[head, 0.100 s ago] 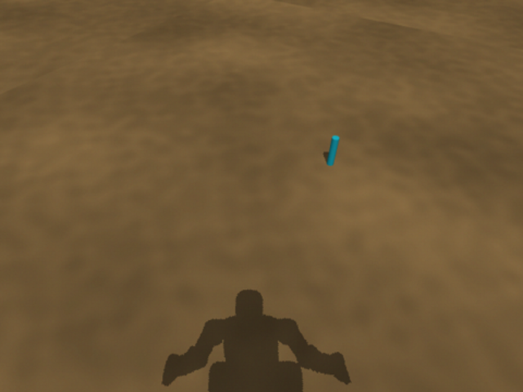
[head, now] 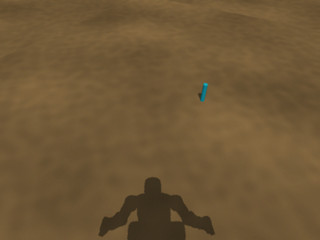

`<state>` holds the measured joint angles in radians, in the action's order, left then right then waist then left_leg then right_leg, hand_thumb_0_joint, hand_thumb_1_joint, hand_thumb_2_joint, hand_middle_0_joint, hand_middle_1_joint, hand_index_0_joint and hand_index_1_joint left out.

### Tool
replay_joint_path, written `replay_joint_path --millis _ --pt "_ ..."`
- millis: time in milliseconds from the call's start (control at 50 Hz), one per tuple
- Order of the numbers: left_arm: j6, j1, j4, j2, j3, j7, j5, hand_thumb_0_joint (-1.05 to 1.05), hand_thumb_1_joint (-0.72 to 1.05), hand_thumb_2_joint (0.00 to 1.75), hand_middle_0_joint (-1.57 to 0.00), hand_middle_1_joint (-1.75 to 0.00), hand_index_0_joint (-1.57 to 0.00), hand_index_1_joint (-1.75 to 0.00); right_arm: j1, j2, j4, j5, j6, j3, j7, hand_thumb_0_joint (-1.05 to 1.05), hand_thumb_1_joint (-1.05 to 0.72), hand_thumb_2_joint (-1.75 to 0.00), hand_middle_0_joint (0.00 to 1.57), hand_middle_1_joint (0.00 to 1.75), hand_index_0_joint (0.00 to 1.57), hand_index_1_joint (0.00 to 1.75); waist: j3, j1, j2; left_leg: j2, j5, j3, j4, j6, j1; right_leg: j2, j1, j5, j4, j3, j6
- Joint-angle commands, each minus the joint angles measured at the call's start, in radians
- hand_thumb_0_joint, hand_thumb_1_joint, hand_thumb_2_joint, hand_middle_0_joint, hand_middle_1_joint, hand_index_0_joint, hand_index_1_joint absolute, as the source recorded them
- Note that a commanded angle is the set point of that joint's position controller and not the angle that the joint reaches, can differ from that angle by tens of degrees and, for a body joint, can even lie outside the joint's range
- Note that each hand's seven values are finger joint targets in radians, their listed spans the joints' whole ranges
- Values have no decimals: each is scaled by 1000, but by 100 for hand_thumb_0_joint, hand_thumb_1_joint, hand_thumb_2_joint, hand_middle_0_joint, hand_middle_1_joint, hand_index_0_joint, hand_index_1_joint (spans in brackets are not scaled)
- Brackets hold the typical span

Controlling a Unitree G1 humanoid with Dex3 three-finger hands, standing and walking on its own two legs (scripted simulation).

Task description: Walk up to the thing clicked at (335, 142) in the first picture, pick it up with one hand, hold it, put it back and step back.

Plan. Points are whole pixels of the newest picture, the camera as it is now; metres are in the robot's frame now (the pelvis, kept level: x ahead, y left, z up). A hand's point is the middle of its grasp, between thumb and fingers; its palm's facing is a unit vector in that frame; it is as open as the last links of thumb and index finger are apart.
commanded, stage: stand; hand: left
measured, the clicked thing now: (203, 92) +1.49 -0.41 -0.69
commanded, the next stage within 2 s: walk up in 1.02 s
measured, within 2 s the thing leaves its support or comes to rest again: neither
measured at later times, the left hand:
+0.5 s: hand out of the picture +0.08 +0.25 -0.16, palm faces -0.02 -0.94 -0.33, open 7.4 cm
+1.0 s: hand out of the picture +0.09 +0.25 -0.15, palm faces -0.02 -0.94 -0.34, open 7.4 cm
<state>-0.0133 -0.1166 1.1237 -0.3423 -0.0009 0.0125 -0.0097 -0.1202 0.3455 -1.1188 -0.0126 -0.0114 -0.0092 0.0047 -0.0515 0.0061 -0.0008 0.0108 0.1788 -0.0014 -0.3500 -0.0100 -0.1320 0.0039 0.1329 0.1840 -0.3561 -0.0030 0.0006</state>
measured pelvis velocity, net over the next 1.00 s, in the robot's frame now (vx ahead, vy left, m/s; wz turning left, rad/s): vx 0.02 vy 0.00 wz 0.00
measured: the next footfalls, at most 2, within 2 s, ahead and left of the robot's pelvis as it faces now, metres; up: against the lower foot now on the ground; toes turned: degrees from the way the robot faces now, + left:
right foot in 1.34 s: +0.18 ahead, -0.25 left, +0.00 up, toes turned -16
left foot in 1.78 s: +0.45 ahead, -0.06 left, +0.00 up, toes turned -12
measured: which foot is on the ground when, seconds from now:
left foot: down 0.00-1.00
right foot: down 0.00-1.00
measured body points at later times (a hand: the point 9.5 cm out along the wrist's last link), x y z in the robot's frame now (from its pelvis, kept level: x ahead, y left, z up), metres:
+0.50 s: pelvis +0.01 +0.00 +0.00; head +0.02 +0.00 +0.45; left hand +0.08 +0.30 -0.13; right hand +0.08 -0.30 -0.13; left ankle +0.01 +0.13 -0.75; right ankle +0.01 -0.12 -0.75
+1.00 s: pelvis +0.02 +0.00 +0.00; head +0.03 +0.00 +0.45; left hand +0.10 +0.30 -0.13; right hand +0.10 -0.30 -0.13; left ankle +0.01 +0.13 -0.75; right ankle +0.01 -0.12 -0.75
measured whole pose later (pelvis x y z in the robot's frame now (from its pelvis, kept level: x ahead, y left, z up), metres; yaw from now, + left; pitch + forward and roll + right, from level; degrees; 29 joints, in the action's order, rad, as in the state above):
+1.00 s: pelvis +0.02 +0.00 +0.00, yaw +0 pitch -2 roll +0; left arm -0.01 -0.11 1.12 -0.34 0.00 0.01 -0.01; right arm -0.11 0.35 -1.12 -0.01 -0.01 -0.01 0.00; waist -0.05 0.00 0.00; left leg 0.01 0.19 0.00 -0.32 -0.01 -0.10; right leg 0.00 0.10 0.19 -0.32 -0.01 0.00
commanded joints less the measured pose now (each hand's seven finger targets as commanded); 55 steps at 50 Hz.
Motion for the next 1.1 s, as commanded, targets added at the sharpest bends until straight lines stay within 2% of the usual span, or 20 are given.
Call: replay_joint_path --millis 0,120,460,680,780,900,980,1000,1020,1040,1060,1080 --pt "-22 47 -60 -216 36 -18 2 0 90 90 -20 -30 -20 -30 42 202 61 4 -26 43 -13 0 -90 -90 20 30 20 30 71 -5 9 110 -97 -96 57 33 4 120 -7 -88 60 95 -29" --pt "-22 37 -60 -219 37 -18 2 0 90 90 -20 -30 -20 -30 44 208 56 4 -24 44 -12 0 -90 -90 20 30 20 30 67 -2 -4 111 -75 -95 60 37 13 122 -2 -75 67 98 -28" --pt "-22 36 -59 -216 36 -21 2 0 90 90 -20 -30 -20 -30 51 214 55 5 -23 45 -13 0 -90 -90 20 30 20 30 73 -2 3 113 -114 -96 61 31 24 121 -10 -101 73 90 -25" --pt "-22 35 -57 -218 36 -22 4 0 90 90 -20 -30 -20 -30 42 209 53 7 -20 43 -13 0 -90 -90 20 30 20 30 79 -7 0 114 -138 -91 59 31 30 126 -36 -143 73 89 -27" --pt "-24 36 -61 -220 37 -23 3 0 90 90 -20 -30 -20 -30 40 211 56 6 -21 43 -15 0 -90 -90 20 30 20 30 103 -8 -3 118 -205 -87 46 31 51 131 -54 -213 63 87 -25" --pt "-20 34 -58 -214 36 -23 4 0 90 90 -20 -30 -20 -30 45 211 53 6 -21 42 -17 0 -90 -90 20 30 20 30 72 -2 -6 121 -183 -90 62 31 50 125 -31 -168 74 85 -23" --pt "-21 40 -61 -218 37 -24 1 0 90 90 -20 -30 -20 -30 47 209 56 6 -18 44 -17 0 -90 -90 20 30 20 30 77 -7 13 118 -178 -88 61 28 48 126 -37 -175 77 84 -24" --pt "-16 -8 -163 -321 118 21 -27 0 90 90 -20 -30 -20 -30 -14 341 140 -22 -49 125 -4 0 -90 -90 20 30 20 30 157 -30 43 109 315 -62 -44 97 180 57 129 303 -16 138 -62" --pt "-6 66 -174 -297 113 41 -35 0 90 90 -20 -30 -20 -30 -84 356 110 -29 -59 146 0 0 -90 -90 20 30 20 30 94 -80 -19 163 475 -124 -16 133 270 53 372 422 -105 117 -66" --pt "1 142 -210 -261 111 55 -31 0 90 90 -20 -30 -20 -30 -136 388 104 -32 -65 164 -4 0 -90 -90 20 30 20 30 28 -121 -157 289 613 -283 126 185 319 17 564 338 -332 36 -38" --pt "3 202 -248 -258 113 63 -43 0 90 90 -20 -30 -20 -30 -149 405 122 -26 -72 174 -4 0 -90 -90 20 30 20 30 -27 -141 -166 442 591 -386 218 247 248 53 643 287 -500 55 -24" --pt "-2 178 -261 -273 116 66 -40 0 90 90 -20 -30 -20 -30 -107 412 150 -25 -80 175 -4 0 -90 -90 20 30 20 30 -52 -111 -102 486 539 -415 241 267 171 96 631 266 -563 117 -20"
